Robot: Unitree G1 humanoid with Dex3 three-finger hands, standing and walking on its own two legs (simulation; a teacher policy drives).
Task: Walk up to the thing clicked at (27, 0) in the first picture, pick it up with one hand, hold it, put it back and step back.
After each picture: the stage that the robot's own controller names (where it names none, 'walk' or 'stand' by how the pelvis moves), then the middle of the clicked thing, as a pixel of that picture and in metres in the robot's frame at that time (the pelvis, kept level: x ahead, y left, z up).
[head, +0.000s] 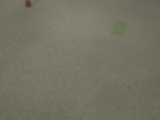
stand; out of the picture +2.13 +0.75 -0.66
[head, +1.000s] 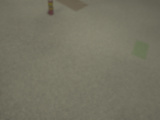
walk; (50, 6) +2.08 +0.34 -0.63
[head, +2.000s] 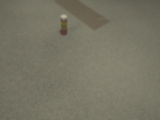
walk; (63, 25) +1.49 +0.15 -0.65
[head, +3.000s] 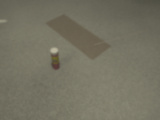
walk; (55, 59) +1.01 +0.22 -0.65
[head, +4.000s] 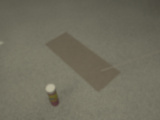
walk; (53, 95) +0.63 +0.24 -0.63
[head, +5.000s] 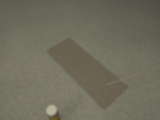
stand; (54, 116) +0.43 +0.21 -0.63
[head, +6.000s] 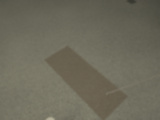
stand; out of the picture +0.38 +0.21 -0.66
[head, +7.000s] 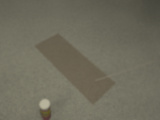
walk; (45, 110) +0.46 +0.18 -0.65
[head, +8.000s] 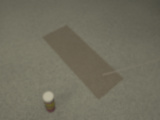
stand; (49, 102) +0.46 +0.20 -0.62
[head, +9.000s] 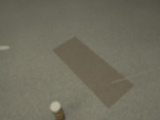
walk; (58, 112) +0.46 +0.22 -0.63
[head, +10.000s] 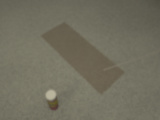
stand; (52, 101) +0.46 +0.19 -0.62
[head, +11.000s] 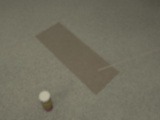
stand; (46, 102) +0.46 +0.21 -0.62
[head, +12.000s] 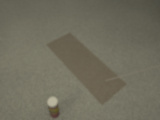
stand; (53, 108) +0.47 +0.18 -0.63
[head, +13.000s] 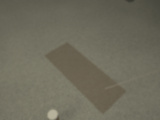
stand; out of the picture +0.43 +0.18 -0.66
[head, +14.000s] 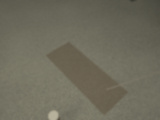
stand; out of the picture +0.42 +0.18 -0.66
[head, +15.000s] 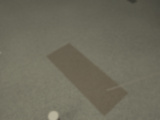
stand; out of the picture +0.42 +0.18 -0.66
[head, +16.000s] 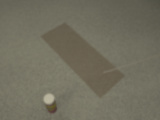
go down; (50, 104) +0.44 +0.18 -0.62
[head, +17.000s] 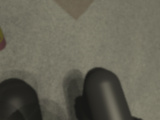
go down; out of the picture +0.50 +0.24 -0.22
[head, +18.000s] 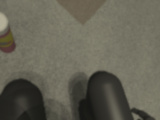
close in; (2, 36) +0.50 +0.24 -0.24
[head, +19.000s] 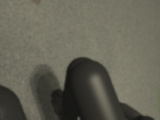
close; out of the picture +0.48 +0.28 -0.16
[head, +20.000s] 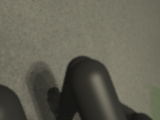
lift; out of the picture +0.47 +0.29 -0.17
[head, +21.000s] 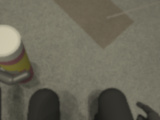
lift; (15, 61) +0.36 +0.21 +0.00
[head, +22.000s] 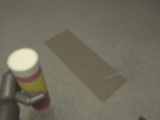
hold; (33, 84) +0.31 +0.16 +0.05
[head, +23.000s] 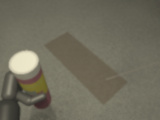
hold; (35, 85) +0.31 +0.16 +0.04
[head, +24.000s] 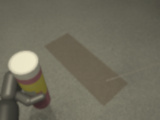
hold; (34, 85) +0.31 +0.16 +0.05
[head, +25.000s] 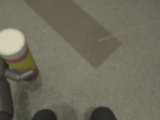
crouch; (22, 61) +0.40 +0.18 -0.02
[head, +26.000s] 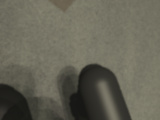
lower; out of the picture +0.50 +0.26 -0.08
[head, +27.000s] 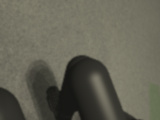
lower; out of the picture +0.47 +0.29 -0.17
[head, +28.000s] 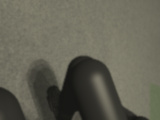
lower; out of the picture +0.47 +0.30 -0.17
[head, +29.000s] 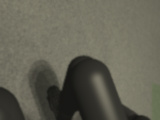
lower; out of the picture +0.46 +0.30 -0.17
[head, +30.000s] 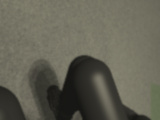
lower; out of the picture +0.46 +0.30 -0.17
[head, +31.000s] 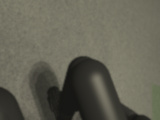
open; out of the picture +0.46 +0.30 -0.17
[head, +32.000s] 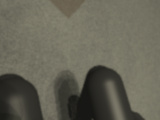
stand; out of the picture +0.47 +0.27 -0.20
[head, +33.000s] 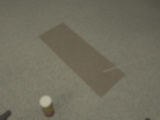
stand; (47, 107) +0.44 +0.18 -0.56
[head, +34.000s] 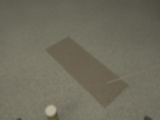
stand; (53, 117) +0.44 +0.19 -0.60
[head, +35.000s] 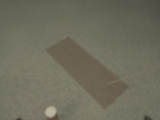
stand; (52, 118) +0.43 +0.18 -0.60
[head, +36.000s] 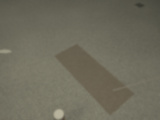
stand; out of the picture +0.45 +0.16 -0.65
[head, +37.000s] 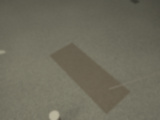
stand; out of the picture +0.43 +0.19 -0.66
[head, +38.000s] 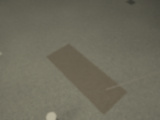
stand; out of the picture +0.42 +0.20 -0.66
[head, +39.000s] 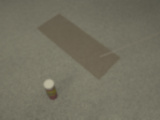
walk; (51, 90) +0.53 +0.22 -0.63
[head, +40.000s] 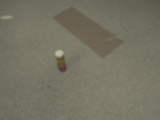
walk; (61, 61) +0.86 +0.23 -0.64
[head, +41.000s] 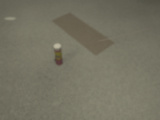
walk; (58, 55) +1.09 +0.21 -0.64
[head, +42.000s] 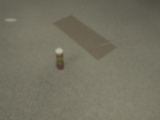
stand; (60, 59) +1.02 +0.19 -0.66
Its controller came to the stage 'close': yes
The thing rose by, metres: 0.68
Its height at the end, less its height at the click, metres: +0.00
